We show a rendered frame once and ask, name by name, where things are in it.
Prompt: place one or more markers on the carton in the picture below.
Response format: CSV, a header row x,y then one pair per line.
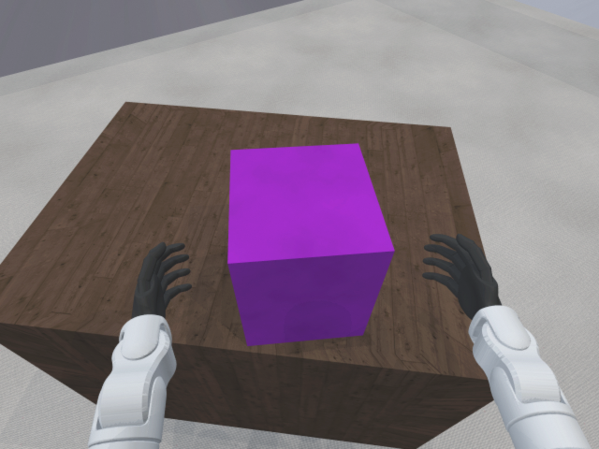
x,y
308,246

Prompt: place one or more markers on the robot right forearm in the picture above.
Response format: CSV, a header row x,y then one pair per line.
x,y
535,412

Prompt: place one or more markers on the left robot hand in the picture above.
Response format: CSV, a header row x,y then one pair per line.
x,y
151,296

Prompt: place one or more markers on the pedestal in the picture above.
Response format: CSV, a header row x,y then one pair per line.
x,y
161,173

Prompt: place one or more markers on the right robot hand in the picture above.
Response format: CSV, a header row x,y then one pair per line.
x,y
473,283

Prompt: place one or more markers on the robot left forearm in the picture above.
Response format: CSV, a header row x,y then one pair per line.
x,y
131,405

